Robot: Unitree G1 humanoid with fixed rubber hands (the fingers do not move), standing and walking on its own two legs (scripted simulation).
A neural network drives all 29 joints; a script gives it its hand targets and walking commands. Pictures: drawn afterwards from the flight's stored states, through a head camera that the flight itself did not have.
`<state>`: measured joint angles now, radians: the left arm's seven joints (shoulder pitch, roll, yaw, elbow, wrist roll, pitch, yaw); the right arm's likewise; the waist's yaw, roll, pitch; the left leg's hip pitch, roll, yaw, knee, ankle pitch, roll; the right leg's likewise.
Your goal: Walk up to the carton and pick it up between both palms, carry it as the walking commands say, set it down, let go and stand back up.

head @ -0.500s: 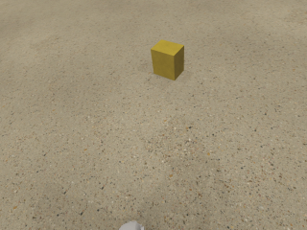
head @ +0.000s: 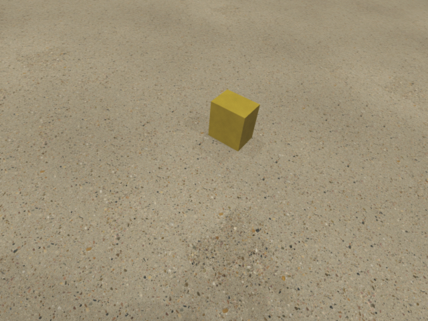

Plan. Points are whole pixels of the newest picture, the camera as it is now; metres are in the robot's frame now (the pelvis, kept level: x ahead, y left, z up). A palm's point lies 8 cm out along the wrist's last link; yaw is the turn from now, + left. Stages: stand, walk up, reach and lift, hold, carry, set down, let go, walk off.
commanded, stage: walk up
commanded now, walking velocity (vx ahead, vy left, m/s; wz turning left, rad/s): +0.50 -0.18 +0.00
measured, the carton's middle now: (232, 120) +1.44 -0.12 -0.64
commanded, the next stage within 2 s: none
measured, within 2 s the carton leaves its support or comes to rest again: neither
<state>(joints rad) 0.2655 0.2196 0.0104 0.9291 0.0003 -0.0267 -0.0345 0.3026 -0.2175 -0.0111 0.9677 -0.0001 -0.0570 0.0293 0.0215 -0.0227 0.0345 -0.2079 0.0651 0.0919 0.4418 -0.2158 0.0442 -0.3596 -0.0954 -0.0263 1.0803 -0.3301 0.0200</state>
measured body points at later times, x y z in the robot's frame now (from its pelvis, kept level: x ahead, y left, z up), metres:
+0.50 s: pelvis +0.24 -0.09 -0.01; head +0.28 -0.13 +0.43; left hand +0.26 +0.16 -0.14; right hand +0.28 -0.35 -0.17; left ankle +0.15 +0.06 -0.66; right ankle +0.22 -0.21 -0.75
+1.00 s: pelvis +0.49 -0.02 -0.01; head +0.50 +0.02 +0.44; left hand +0.53 +0.21 -0.17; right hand +0.55 -0.27 -0.13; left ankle +0.52 +0.05 -0.75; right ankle +0.37 -0.20 -0.65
